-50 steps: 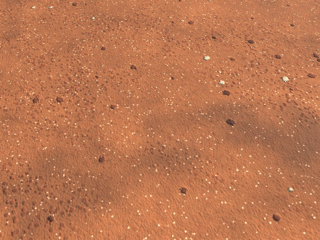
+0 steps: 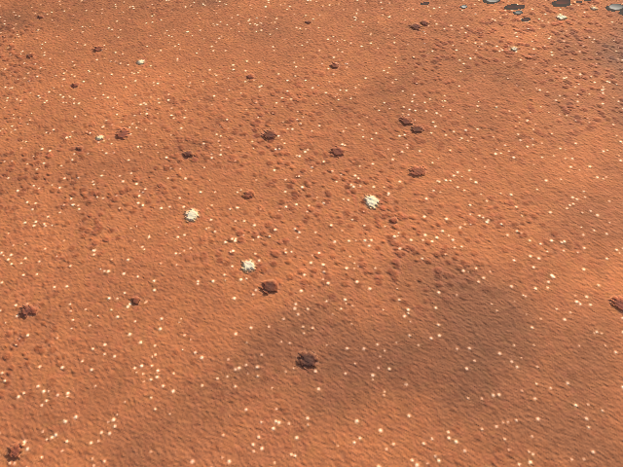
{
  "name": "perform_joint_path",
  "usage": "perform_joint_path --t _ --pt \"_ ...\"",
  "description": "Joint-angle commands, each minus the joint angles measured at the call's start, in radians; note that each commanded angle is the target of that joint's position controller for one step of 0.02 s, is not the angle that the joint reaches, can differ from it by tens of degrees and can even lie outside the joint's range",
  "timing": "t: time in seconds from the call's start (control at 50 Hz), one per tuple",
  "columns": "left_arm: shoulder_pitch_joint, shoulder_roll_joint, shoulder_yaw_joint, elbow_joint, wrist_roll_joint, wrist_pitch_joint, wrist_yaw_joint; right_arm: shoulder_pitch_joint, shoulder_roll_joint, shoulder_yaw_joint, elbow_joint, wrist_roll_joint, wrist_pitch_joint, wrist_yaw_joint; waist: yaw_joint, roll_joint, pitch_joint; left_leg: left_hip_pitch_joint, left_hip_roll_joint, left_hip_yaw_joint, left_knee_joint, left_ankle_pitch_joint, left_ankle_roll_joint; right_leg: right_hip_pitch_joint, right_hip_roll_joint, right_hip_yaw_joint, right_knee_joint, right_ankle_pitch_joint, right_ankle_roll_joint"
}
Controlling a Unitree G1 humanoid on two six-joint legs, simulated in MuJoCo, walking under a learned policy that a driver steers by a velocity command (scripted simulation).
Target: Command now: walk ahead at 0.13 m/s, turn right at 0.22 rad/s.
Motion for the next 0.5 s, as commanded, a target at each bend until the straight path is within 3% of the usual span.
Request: perform_joint_path --t 0.02,0.1,0.14,0.2,0.22,0.24,0.26,0.28,0.3,0.32,0.34,0.36,0.4,0.44,0.5 --pt "0.054 0.119 0.014 -0.034 0.002 -0.004 0.01 0.075 -0.062 -0.009 -0.022 0.005 0.011 -0.001 -0.012 -0.108 -0.148 0.065 -0.02 0.033 -0.078 0.068 0.004 0.111 -0.266 0.11 -0.004 0.86 -0.033" --pt "0.052 0.082 -0.012 -0.01 0.019 -0.004 0.022 0.06 -0.044 0.007 -0.002 0.015 0.012 -0.006 0.0 -0.111 -0.127 0.165 -0.039 0.038 -0.245 0.077 0.029 0.128 -0.289 0.063 -0.012 0.819 -0.025" --pt "0.045 0.102 -0.01 0.0 0.023 -0.001 0.028 0.061 -0.058 0.005 0.002 0.015 0.01 -0.011 0.0 -0.118 -0.107 0.209 -0.065 0.041 -0.292 0.015 0.051 0.13 -0.312 0.06 0.018 0.821 -0.034" --pt "0.036 0.143 0.006 0.004 0.01 0.016 0.043 0.093 -0.078 -0.003 0.003 0.012 -0.001 -0.014 -0.014 -0.108 -0.089 0.232 -0.093 0.053 -0.389 -0.077 0.095 0.173 -0.345 0.081 0.132 0.824 -0.053" --pt "0.027 0.152 0.011 0.003 0.004 0.021 0.049 0.128 -0.075 -0.004 0.011 0.01 -0.007 -0.015 -0.038 -0.086 -0.094 0.288 -0.097 0.049 -0.478 -0.009 0.113 0.162 -0.332 0.069 0.201 0.814 -0.035" --pt "0.021 0.16 0.015 -0.01 0.002 0.021 0.054 0.18 -0.102 -0.011 0.021 0.007 -0.016 -0.017 -0.061 -0.037 -0.131 0.402 -0.056 -0.021 -0.529 0.266 0.143 0.102 -0.289 0.039 0.309 0.728 -0.001" --pt "0.017 0.147 0.016 -0.046 0.002 0.018 0.054 0.239 -0.19 -0.034 0.02 0.0 -0.023 -0.019 -0.06 0.08 -0.178 0.532 0.108 -0.24 -0.525 0.73 0.229 -0.054 -0.167 -0.03 0.535 0.35 0.049" --pt "0.026 0.077 0.005 -0.063 -0.003 0.038 0.046 0.259 -0.212 -0.04 0.023 0.019 -0.014 -0.011 -0.066 0.225 -0.22 0.597 0.299 -0.475 -0.586 1.035 0.411 -0.252 0.006 -0.052 0.743 -0.451 0.092" --pt "0.017 0.071 -0.001 -0.057 0.018 0.054 0.041 0.258 -0.183 -0.033 0.031 0.03 -0.007 -0.002 -0.044 0.1 -0.221 0.541 0.284 -0.469 -0.627 0.817 0.422 -0.257 -0.05 0.053 0.84 -0.488 0.1" --pt "-0.02 0.077 0.003 -0.061 0.016 0.061 0.037 0.189 -0.175 -0.038 0.014 0.024 0.003 -0.004 -0.033 0.054 -0.125 0.454 0.223 -0.401 -0.654 0.634 0.395 -0.302 -0.07 0.061 0.879 -0.423 0.113" --pt "-0.046 0.09 0.008 -0.068 0.013 0.063 0.034 0.125 -0.151 -0.033 -0.005 0.018 0.017 -0.007 -0.014 0.014 -0.083 0.398 0.161 -0.347 -0.681 0.474 0.347 -0.321 -0.095 0.066 0.845 -0.354 0.123" --pt "-0.061 0.106 0.012 -0.079 0.017 0.066 0.031 0.092 -0.135 -0.03 -0.02 0.021 0.024 -0.011 -0.005 0.024 -0.072 0.377 0.117 -0.315 -0.697 0.383 0.312 -0.325 -0.107 0.061 0.802 -0.306 0.135" --pt "-0.049 0.089 0.008 -0.081 0.019 0.073 0.025 0.09 -0.135 -0.033 -0.028 0.016 0.029 -0.008 -0.005 0.053 -0.115 0.386 0.059 -0.275 -0.697 0.34 0.283 -0.303 -0.095 0.039 0.74 -0.262 0.161" --pt "-0.063 0.074 0.002 -0.095 0.01 0.076 0.026 0.122 -0.16 -0.044 -0.023 0.015 0.027 -0.005 -0.021 0.06 -0.142 0.418 0.051 -0.292 -0.692 0.297 0.276 -0.303 -0.093 0.035 0.652 -0.265 0.177" --pt "-0.101 0.08 -0.002 -0.12 0.004 0.08 0.033 0.14 -0.184 -0.056 -0.031 0.011 0.035 -0.003 -0.047 0.088 -0.152 0.426 0.054 -0.353 -0.704 0.154 0.272 -0.296 -0.093 0.044 0.557 -0.265 0.184"
Keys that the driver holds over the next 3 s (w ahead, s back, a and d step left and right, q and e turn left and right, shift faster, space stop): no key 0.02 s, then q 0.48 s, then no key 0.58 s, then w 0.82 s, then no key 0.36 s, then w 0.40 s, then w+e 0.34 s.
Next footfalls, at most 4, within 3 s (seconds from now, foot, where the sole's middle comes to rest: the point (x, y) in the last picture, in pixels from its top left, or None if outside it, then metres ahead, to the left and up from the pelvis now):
0.24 left None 0.14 0.12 -0.78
0.68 right None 0.13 -0.08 -0.78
0.98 left None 0.03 0.11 -0.78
1.82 left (260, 466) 0.43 0.18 -0.78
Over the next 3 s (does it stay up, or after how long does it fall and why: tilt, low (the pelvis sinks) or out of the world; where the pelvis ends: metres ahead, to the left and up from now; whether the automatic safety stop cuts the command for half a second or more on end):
stays up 0.69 0.26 0.00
